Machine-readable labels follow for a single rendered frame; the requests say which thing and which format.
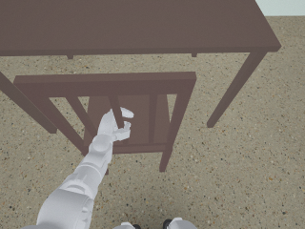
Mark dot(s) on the right robot thigh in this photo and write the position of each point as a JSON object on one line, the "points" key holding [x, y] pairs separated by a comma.
{"points": [[181, 224]]}

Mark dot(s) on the robot left forearm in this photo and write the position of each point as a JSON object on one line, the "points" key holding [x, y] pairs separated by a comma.
{"points": [[89, 173]]}

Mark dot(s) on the robot left hand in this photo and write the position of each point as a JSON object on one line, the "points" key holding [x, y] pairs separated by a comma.
{"points": [[108, 125]]}

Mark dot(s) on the right robot foot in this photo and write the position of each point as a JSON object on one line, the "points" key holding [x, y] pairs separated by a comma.
{"points": [[166, 223]]}

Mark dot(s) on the table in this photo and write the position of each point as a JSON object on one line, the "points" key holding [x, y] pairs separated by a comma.
{"points": [[110, 27]]}

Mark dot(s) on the robot left upper arm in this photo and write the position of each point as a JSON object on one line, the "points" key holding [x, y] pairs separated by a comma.
{"points": [[65, 210]]}

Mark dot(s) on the chair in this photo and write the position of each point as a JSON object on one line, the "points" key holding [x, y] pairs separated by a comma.
{"points": [[144, 94]]}

